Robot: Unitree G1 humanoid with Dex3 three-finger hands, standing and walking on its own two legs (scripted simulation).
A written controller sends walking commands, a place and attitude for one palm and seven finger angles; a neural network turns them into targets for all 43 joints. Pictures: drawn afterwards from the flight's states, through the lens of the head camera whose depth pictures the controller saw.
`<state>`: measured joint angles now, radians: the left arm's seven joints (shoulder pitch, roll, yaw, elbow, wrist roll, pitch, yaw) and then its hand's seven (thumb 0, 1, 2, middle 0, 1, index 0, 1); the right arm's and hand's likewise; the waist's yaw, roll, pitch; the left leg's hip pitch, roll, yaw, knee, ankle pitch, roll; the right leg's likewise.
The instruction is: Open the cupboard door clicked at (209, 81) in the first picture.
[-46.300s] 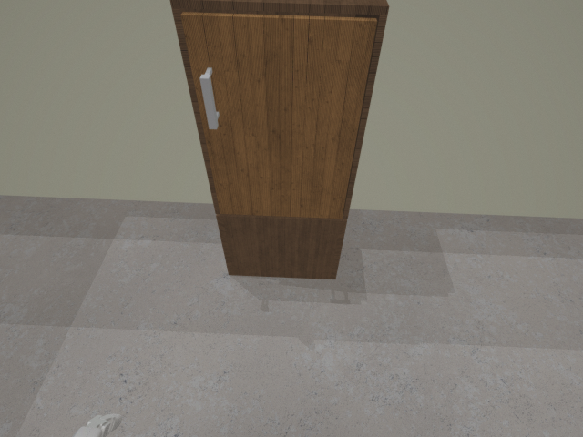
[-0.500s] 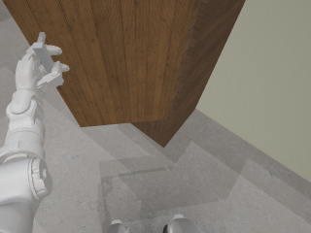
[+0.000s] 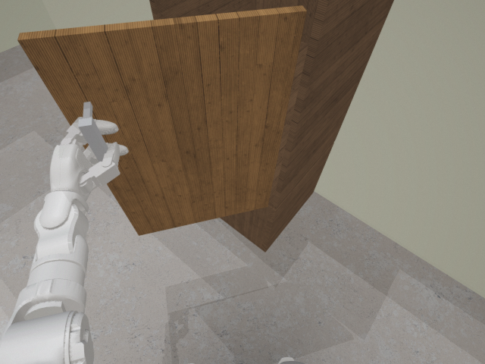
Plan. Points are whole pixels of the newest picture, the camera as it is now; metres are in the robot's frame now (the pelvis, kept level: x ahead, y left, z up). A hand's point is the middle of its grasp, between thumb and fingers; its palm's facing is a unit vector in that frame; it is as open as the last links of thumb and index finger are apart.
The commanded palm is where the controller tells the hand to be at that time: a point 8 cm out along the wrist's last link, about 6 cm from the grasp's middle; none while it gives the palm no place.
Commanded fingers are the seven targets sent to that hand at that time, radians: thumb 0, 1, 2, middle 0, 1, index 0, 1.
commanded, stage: pull the door open along its arc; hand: left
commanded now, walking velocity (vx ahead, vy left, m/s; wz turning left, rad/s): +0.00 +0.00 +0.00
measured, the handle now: (100, 141) +0.47 +0.23 +0.08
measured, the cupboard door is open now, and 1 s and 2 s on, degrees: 54 89 93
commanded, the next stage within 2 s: open thumb and fingers to let go in 0.72 s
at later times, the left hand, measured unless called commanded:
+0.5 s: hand (158, 228) +0.30 +0.12 +0.09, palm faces +0.47 -0.88 +0.01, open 5.9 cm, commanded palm +0.23 +0.16 +0.08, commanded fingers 0.00 0.90 0.90 -0.40 -1.35 -0.40 -1.35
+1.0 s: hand (194, 255) +0.26 +0.06 +0.09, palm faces +0.47 -0.88 -0.02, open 6.3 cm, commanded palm +0.21 +0.10 +0.08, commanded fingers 0.00 0.20 0.60 -0.35 -1.27 -0.35 -1.27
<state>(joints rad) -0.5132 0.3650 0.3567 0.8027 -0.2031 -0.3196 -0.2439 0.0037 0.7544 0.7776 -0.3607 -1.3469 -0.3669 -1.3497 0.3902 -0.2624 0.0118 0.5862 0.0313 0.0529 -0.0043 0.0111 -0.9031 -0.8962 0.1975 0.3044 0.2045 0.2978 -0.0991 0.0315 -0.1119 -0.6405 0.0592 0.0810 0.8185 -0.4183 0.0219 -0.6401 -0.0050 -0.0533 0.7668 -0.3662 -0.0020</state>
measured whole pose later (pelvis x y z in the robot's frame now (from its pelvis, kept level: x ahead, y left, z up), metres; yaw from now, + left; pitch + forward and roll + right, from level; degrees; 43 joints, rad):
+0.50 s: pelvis +0.00 -0.02 +0.01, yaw +3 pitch +5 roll +0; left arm 0.02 -0.06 -0.03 0.10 0.00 -0.10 0.47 0.01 0.69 0.78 -0.36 -1.29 -0.38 -1.34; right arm 0.16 -0.17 0.03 0.54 -0.04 0.05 0.00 0.01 -0.90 -0.90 0.20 0.30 0.20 0.30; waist 0.00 0.03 -0.08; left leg -0.43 0.04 0.04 0.72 -0.37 -0.01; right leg -0.43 -0.02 -0.10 0.72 -0.37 -0.03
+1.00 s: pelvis +0.00 -0.05 +0.01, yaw +5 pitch +3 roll +1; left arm 0.21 -0.08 -0.22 -0.06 0.06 -0.08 0.55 0.01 0.61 0.78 -0.37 -1.32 -0.38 -1.33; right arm 0.17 -0.19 0.01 0.57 -0.06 0.03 -0.01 0.02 -0.90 -0.90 0.20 0.30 0.20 0.30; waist 0.01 0.05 -0.06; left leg -0.41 0.04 0.00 0.74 -0.38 -0.04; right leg -0.41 -0.02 -0.14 0.76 -0.41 -0.06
